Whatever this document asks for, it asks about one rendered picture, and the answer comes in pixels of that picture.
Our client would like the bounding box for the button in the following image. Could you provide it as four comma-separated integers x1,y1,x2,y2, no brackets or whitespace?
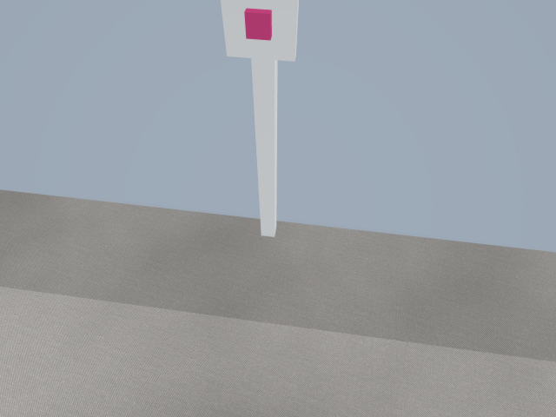
244,8,272,41

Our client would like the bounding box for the panel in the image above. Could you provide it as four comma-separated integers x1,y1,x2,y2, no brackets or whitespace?
221,0,299,237

